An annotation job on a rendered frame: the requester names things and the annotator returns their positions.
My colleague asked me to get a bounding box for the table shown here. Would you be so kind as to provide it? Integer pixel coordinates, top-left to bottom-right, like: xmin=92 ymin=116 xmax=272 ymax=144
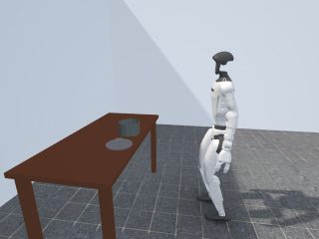
xmin=4 ymin=113 xmax=159 ymax=239

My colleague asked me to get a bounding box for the robot right foot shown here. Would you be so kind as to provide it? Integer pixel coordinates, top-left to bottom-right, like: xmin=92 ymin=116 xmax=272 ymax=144
xmin=196 ymin=193 xmax=212 ymax=202

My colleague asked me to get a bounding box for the left robot hand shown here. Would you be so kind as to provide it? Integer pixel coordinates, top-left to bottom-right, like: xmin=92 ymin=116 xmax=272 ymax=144
xmin=215 ymin=149 xmax=232 ymax=173

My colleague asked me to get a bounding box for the robot left upper arm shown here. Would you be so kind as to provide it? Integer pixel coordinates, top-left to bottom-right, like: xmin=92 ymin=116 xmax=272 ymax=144
xmin=219 ymin=82 xmax=239 ymax=120

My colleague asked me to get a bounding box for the left robot forearm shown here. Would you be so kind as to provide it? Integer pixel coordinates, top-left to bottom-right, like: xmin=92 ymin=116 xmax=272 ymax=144
xmin=221 ymin=113 xmax=238 ymax=151

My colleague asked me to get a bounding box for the left robot shin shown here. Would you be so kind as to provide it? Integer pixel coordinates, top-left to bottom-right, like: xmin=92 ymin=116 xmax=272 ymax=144
xmin=204 ymin=179 xmax=225 ymax=216

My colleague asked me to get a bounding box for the lid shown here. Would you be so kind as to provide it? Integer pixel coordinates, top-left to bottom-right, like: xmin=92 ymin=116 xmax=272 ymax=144
xmin=106 ymin=138 xmax=133 ymax=150

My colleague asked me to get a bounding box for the pot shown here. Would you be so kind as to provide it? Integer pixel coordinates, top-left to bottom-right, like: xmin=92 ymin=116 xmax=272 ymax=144
xmin=119 ymin=119 xmax=141 ymax=137

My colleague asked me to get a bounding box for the knob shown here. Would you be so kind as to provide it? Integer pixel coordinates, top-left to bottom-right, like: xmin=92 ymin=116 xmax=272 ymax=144
xmin=116 ymin=137 xmax=123 ymax=143

